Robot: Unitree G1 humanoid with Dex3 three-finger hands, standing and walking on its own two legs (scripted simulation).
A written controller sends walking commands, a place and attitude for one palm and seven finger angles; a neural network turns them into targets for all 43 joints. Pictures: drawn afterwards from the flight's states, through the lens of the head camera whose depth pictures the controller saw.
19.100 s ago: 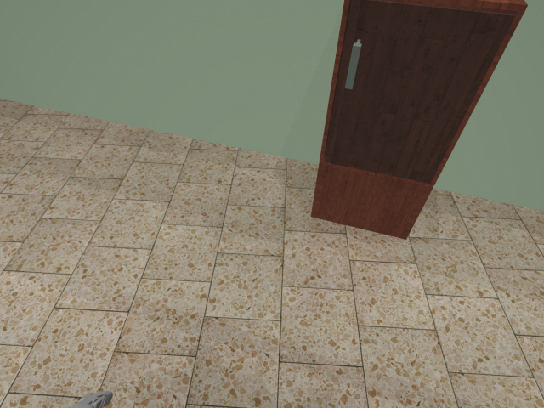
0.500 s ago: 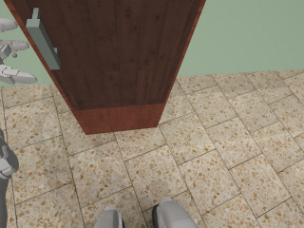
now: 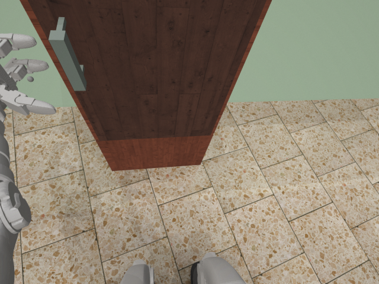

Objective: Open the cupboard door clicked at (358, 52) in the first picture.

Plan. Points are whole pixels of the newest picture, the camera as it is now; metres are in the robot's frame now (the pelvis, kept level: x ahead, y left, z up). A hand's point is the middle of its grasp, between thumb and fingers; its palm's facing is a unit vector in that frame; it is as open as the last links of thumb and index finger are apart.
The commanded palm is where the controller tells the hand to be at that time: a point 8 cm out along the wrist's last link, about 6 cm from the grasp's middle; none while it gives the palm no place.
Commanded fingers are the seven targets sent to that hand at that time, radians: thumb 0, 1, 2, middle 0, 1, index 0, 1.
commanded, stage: move the hooked fingers beside the handle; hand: left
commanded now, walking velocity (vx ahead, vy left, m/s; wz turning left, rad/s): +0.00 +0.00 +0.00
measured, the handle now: (71, 56) +0.56 +0.21 +0.09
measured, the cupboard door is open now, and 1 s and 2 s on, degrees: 0 0 0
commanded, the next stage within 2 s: slide the fingers in behind the handle in 0.24 s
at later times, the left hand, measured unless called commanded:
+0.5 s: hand (41, 78) +0.49 +0.25 +0.09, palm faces +0.01 -1.00 -0.02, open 14.0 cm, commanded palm +0.48 +0.29 +0.08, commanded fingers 0.00 -0.50 0.30 -0.30 -1.20 -0.30 -1.20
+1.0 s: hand (58, 78) +0.50 +0.22 +0.09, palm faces +0.02 -1.00 -0.02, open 14.0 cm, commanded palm +0.48 +0.26 +0.08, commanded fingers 0.00 -0.50 0.30 -0.30 -1.20 -0.30 -1.20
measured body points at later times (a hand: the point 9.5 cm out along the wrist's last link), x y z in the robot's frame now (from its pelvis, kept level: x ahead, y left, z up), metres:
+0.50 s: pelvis -0.01 +0.00 -0.01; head +0.12 +0.03 +0.42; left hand +0.49 +0.30 +0.10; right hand -0.02 -0.27 -0.10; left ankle -0.02 +0.10 -0.68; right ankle +0.01 -0.13 -0.68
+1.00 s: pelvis -0.01 +0.00 +0.00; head +0.12 +0.02 +0.43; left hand +0.49 +0.28 +0.09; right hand -0.01 -0.27 -0.11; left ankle -0.02 +0.10 -0.68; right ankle +0.01 -0.13 -0.68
